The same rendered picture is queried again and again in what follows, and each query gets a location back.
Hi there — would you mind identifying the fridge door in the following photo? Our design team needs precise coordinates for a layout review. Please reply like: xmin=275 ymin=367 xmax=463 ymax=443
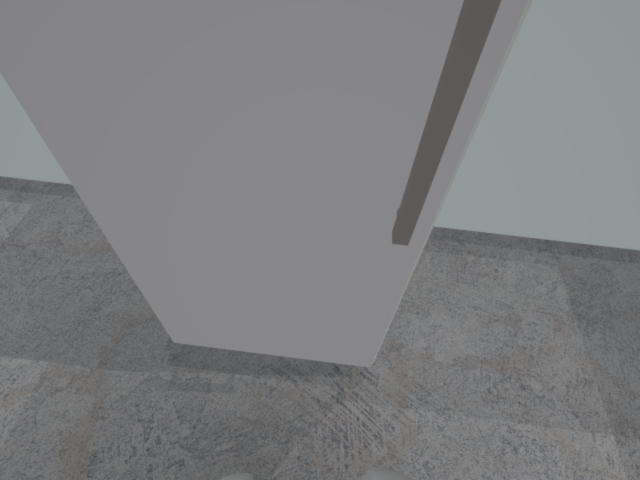
xmin=0 ymin=0 xmax=528 ymax=368

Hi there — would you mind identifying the handle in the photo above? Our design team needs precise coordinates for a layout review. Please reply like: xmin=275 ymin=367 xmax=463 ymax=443
xmin=392 ymin=0 xmax=501 ymax=246

